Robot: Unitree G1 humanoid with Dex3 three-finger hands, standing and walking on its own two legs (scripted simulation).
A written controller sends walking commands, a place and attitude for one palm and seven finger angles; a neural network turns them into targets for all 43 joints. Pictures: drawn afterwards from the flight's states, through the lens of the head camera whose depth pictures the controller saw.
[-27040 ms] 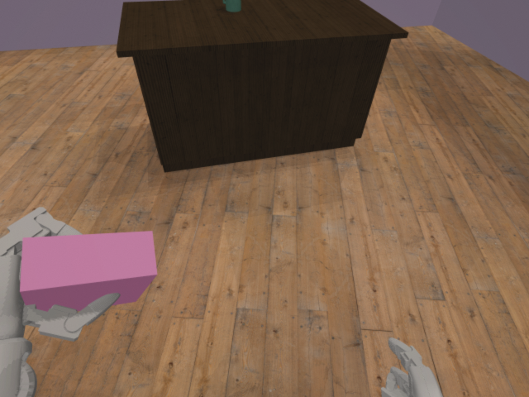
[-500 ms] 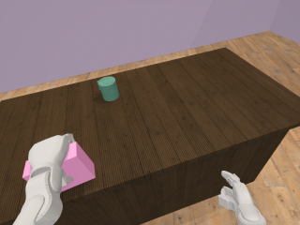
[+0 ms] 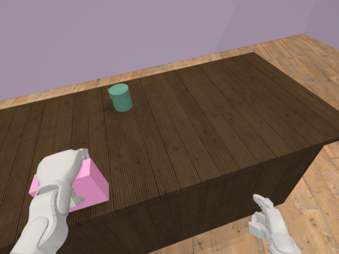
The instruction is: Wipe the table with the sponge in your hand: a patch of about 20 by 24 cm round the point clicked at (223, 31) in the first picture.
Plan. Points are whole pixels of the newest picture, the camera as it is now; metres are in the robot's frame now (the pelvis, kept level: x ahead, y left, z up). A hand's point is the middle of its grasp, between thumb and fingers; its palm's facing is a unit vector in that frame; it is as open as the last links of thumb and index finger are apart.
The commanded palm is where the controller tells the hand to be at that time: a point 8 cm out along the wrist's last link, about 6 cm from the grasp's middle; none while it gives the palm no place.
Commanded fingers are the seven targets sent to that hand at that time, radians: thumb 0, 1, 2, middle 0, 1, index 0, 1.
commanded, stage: move the sponge above the wiping area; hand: left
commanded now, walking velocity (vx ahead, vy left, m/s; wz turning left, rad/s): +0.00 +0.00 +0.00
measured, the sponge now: (77, 191) +0.23 +0.28 +0.02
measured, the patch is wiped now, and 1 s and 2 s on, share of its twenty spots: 0.00 0.00 0.00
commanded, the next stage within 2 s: lower the sponge onto the table in 0.98 s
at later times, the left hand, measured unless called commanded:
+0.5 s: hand (74, 176) +0.24 +0.27 +0.08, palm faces +0.03 -0.10 -0.99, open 9.1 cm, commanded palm +0.21 +0.28 +0.15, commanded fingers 0.00 0.10 1.30 -1.20 -1.60 -1.20 -1.60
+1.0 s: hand (66, 171) +0.24 +0.28 +0.09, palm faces +0.11 -0.07 -0.99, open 9.1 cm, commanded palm +0.21 +0.29 +0.15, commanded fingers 0.00 0.10 1.30 -1.20 -1.60 -1.20 -1.60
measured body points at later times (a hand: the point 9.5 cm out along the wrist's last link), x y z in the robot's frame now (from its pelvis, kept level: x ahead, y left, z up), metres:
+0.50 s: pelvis +0.00 +0.01 +0.00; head -0.02 -0.03 +0.45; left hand +0.24 +0.27 +0.13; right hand +0.25 -0.19 -0.08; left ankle -0.01 +0.12 -0.74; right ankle +0.03 -0.08 -0.74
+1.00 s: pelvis +0.00 +0.01 +0.00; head -0.02 -0.03 +0.45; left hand +0.23 +0.28 +0.15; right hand +0.25 -0.18 -0.08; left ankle -0.01 +0.12 -0.74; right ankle +0.03 -0.08 -0.74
